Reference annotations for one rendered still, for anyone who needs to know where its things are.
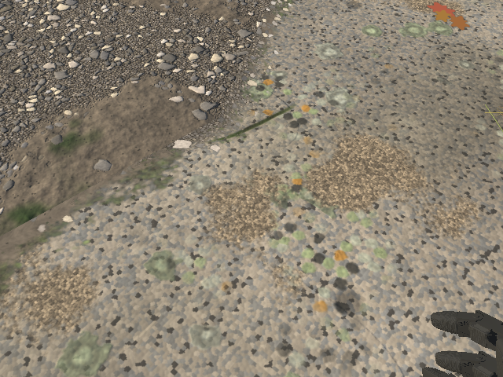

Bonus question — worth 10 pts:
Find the robot right hand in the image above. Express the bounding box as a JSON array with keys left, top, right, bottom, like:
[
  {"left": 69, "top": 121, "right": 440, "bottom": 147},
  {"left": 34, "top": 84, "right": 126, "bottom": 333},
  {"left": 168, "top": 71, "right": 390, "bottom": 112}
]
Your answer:
[{"left": 422, "top": 310, "right": 503, "bottom": 377}]

